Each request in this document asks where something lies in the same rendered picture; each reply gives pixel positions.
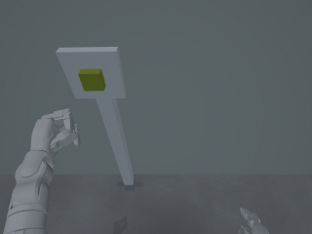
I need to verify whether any left robot forearm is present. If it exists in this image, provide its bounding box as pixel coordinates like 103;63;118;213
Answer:
3;150;55;234

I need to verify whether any button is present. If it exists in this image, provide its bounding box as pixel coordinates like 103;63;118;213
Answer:
78;68;106;92

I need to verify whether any panel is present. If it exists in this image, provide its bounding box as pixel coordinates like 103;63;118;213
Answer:
56;47;135;185

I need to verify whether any robot left hand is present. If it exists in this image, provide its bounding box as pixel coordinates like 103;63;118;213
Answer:
30;108;81;158

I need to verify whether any robot right hand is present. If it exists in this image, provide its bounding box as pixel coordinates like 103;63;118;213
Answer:
238;208;269;234

